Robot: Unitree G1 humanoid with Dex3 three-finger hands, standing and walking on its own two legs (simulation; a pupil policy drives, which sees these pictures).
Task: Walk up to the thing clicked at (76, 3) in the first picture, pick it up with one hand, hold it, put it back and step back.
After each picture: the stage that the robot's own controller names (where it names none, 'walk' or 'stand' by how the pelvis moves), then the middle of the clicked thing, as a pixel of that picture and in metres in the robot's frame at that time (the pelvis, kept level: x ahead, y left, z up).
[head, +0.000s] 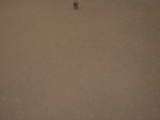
stand; (75, 5) +2.16 +0.14 -0.72
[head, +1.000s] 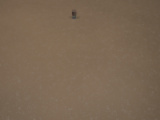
walk; (74, 14) +2.02 +0.17 -0.70
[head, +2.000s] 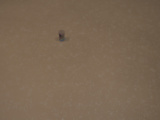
walk; (61, 35) +1.37 +0.22 -0.71
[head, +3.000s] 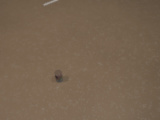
walk; (58, 76) +0.84 +0.23 -0.72
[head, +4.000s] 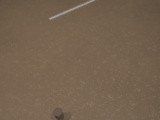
walk; (59, 114) +0.47 +0.25 -0.69
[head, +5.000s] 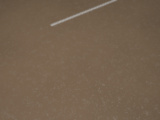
stand; out of the picture +0.29 +0.19 -0.70
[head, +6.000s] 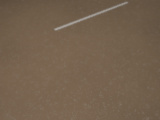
stand; out of the picture +0.29 +0.19 -0.72
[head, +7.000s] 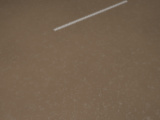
stand; out of the picture +0.29 +0.21 -0.73
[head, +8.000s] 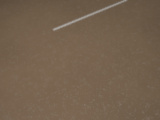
stand; out of the picture +0.27 +0.21 -0.73
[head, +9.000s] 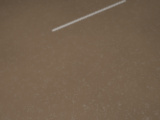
go down; out of the picture +0.27 +0.21 -0.73
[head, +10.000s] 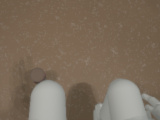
go down; (38, 76) +0.37 +0.19 -0.37
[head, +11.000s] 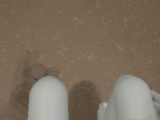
go down; (39, 73) +0.37 +0.20 -0.31
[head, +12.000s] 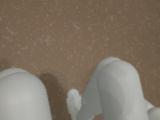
close in; out of the picture +0.36 +0.23 -0.23
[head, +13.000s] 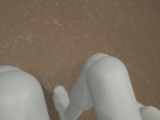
close; out of the picture +0.37 +0.24 -0.22
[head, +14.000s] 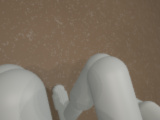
lift; out of the picture +0.35 +0.24 -0.23
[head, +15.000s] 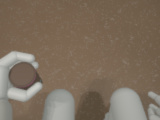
lift; (27, 79) +0.31 +0.20 -0.01
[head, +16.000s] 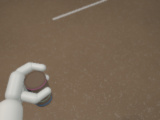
hold; (39, 89) +0.31 +0.17 +0.02
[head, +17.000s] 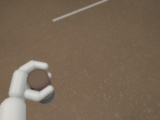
hold; (42, 87) +0.32 +0.17 +0.02
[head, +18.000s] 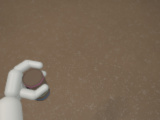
crouch; (37, 85) +0.33 +0.17 -0.04
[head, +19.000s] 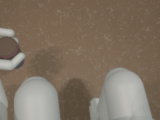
lower; (10, 54) +0.42 +0.21 -0.11
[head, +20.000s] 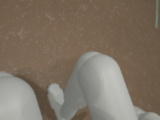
lower; out of the picture +0.40 +0.25 -0.23
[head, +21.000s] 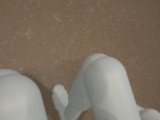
lower; out of the picture +0.39 +0.25 -0.23
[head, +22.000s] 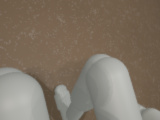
lower; out of the picture +0.38 +0.25 -0.23
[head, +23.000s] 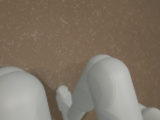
lower; out of the picture +0.37 +0.25 -0.22
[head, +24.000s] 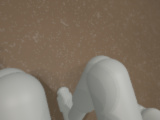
open; out of the picture +0.36 +0.23 -0.23
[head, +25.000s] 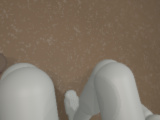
stand; out of the picture +0.36 +0.21 -0.24
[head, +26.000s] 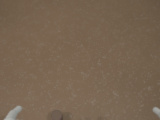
stand; (57, 116) +0.31 +0.16 -0.59
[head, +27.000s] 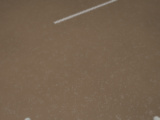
stand; out of the picture +0.30 +0.17 -0.66
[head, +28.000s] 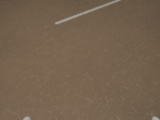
stand; out of the picture +0.30 +0.16 -0.67
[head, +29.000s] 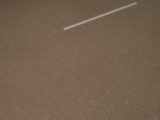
stand; out of the picture +0.32 +0.15 -0.72
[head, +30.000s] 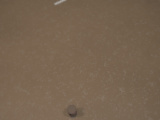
walk; (72, 111) +0.41 +0.13 -0.70
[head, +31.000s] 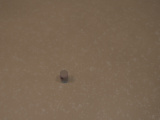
walk; (64, 76) +0.69 +0.15 -0.70
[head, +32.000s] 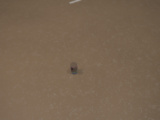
stand; (74, 68) +0.95 +0.17 -0.70
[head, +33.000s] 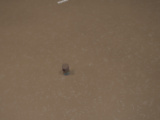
stand; (65, 69) +0.94 +0.20 -0.72
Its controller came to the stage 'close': yes
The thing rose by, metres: 0.73
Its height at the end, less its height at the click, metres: +0.00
